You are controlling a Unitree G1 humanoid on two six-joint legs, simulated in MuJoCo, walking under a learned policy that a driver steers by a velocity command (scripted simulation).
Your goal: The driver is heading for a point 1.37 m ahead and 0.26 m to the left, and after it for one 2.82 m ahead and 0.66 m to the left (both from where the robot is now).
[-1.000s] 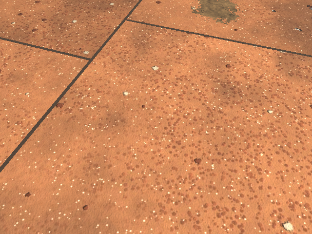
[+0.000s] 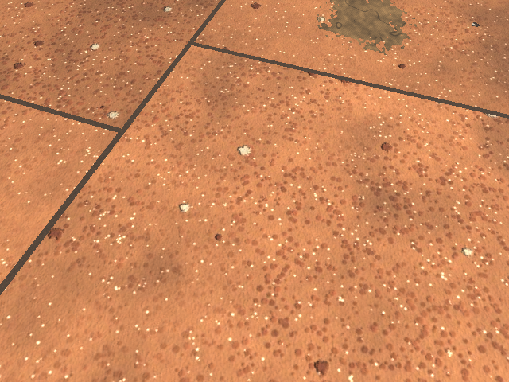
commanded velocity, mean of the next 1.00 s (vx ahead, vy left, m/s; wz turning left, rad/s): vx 0.50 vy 0.00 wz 0.13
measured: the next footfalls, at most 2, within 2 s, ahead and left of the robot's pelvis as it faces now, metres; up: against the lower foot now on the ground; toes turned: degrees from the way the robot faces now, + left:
right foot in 0.54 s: +0.46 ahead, -0.12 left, +0.00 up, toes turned -3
left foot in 1.12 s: +0.71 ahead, +0.06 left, +0.00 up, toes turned +20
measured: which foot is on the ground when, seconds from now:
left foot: down 0.00-0.54, up 0.56-1.00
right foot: up 0.00-0.52, down 0.54-1.00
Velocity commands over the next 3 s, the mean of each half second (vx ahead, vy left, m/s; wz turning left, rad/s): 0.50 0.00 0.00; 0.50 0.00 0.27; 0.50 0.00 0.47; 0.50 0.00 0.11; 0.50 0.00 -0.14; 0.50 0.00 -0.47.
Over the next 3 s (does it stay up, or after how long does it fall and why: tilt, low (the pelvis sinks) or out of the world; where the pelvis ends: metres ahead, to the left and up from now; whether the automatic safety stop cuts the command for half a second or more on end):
stays up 1.49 0.33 0.03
